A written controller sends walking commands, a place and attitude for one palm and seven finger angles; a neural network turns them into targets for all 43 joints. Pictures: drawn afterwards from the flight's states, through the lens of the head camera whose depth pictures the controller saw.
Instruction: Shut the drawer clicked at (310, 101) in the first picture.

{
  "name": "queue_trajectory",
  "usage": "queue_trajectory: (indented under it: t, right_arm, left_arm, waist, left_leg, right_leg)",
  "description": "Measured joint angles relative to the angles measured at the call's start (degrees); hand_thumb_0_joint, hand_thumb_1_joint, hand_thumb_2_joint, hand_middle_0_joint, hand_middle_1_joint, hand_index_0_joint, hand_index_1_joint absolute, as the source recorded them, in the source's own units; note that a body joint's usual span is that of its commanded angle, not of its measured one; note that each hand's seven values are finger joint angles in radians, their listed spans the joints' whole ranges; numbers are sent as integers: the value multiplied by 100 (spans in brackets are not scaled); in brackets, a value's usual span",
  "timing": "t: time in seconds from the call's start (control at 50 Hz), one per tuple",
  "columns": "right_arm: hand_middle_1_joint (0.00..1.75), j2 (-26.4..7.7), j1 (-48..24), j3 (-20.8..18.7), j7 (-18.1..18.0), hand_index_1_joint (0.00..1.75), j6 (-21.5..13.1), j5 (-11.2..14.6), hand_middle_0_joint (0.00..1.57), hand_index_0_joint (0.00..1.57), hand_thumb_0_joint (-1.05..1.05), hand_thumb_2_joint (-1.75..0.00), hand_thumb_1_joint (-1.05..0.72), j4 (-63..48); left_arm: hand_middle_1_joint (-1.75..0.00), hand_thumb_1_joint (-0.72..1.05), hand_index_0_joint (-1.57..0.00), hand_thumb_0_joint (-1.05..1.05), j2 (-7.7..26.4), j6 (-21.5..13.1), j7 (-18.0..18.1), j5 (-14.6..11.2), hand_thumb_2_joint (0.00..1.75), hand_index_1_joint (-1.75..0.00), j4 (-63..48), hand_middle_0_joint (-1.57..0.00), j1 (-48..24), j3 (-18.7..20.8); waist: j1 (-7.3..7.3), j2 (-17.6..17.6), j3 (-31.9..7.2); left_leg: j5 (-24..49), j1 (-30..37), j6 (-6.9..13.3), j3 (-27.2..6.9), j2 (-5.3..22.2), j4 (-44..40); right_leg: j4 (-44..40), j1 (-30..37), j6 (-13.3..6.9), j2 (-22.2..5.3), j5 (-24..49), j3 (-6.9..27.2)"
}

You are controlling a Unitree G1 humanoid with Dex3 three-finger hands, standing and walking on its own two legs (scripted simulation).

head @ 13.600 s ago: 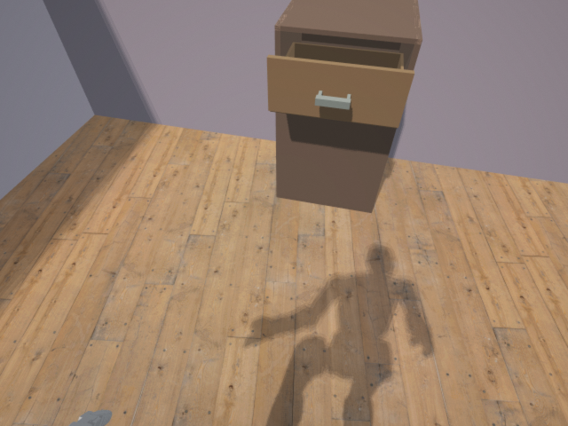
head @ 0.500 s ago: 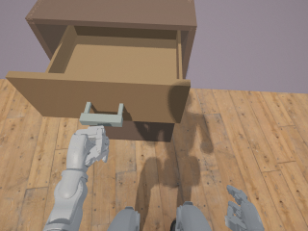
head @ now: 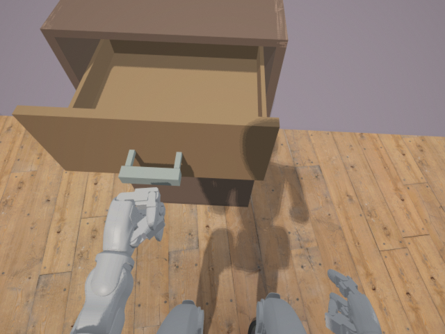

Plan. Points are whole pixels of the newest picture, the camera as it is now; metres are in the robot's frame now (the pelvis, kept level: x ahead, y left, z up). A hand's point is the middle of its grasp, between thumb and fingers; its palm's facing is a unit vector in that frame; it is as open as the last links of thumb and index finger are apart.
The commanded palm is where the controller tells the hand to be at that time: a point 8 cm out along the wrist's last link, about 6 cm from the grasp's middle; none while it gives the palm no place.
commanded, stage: push the drawer shut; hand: left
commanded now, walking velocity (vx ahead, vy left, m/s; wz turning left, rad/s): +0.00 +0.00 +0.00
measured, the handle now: (153, 166) +0.40 +0.15 +0.04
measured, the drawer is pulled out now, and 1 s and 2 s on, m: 0.20 0.10 0.00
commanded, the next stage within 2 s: none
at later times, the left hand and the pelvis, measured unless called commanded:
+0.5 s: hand (166, 192) +0.35 +0.12 +0.03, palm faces -0.04 -1.00 -0.05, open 2.9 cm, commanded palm +0.35 +0.17 +0.04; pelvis -0.01 -0.01 +0.00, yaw +1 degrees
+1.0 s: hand (171, 156) +0.42 +0.12 +0.03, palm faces -0.02 -1.00 -0.04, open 3.0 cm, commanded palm +0.41 +0.17 +0.04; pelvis -0.02 -0.01 +0.00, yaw -1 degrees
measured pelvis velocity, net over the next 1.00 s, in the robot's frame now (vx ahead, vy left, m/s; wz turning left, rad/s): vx -0.02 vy -0.01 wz -0.01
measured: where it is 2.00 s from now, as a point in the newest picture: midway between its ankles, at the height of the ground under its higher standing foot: outside the picture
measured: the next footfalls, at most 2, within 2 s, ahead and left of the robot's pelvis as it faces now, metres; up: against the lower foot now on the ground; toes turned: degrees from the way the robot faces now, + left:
none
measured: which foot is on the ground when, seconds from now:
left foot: down 0.00-1.00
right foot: down 0.00-1.00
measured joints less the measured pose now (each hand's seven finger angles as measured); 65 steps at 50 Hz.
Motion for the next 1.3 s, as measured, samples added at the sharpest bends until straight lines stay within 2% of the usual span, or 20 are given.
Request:
queue_trajectory:
  t: [0.18,0.38,0.7,0.88,1.16,1.3]
  right_arm:
    - [30,12,-89,47,-29,30,36,-13,20,20,1,-90,-91,78]
    - [30,-29,-8,58,-100,30,84,8,20,20,1,-90,-91,302]
    - [30,-110,131,45,-152,30,23,14,20,20,1,-90,-91,575]
    - [30,-109,345,42,-91,30,77,-27,20,20,0,-90,-91,629]
    - [30,-109,501,14,6,30,232,-130,20,20,0,-90,-91,721]
    - [30,-103,500,62,23,30,326,-180,20,20,0,-90,-91,733]
  left_arm:
    - [-160,90,-140,2,39,67,94,77,90,-160,448,-140,-670,40]
    - [-160,83,-140,-3,154,-42,-27,-24,93,-160,1127,-140,-1221,267]
    - [-160,76,-140,-3,444,-219,-216,-78,90,-160,2771,-140,-2737,898]
    - [-160,77,-140,0,542,-377,-253,-11,88,-160,3485,-140,-3324,1214]
    - [-160,79,-140,0,593,-591,-101,188,89,-160,4319,-140,-4125,1431]
    - [-160,79,-140,-1,728,-700,-51,335,91,-160,4927,-140,-4695,1565]
  waist:
    - [-20,-4,36]
    - [-60,-25,87]
    - [-317,-39,132]
    - [-446,-29,123]
    - [-547,15,131]
    - [-636,2,154]
  left_leg:
    - [13,-89,-41,-45,-3,48]
    - [95,-94,-89,-75,7,-30]
    - [240,-292,-108,-44,46,-67]
    - [266,-341,-69,52,64,-119]
    - [241,-546,-13,95,43,-32]
    - [239,-699,-8,66,36,45]
  right_leg:
    - [64,-82,-42,-8,-14,-43]
    - [11,-90,-91,2,41,-73]
    - [-55,-294,-120,43,219,-46]
    - [-108,-380,-83,71,284,49]
    - [-48,-581,-27,53,287,96]
    - [4,-711,-28,43,288,68]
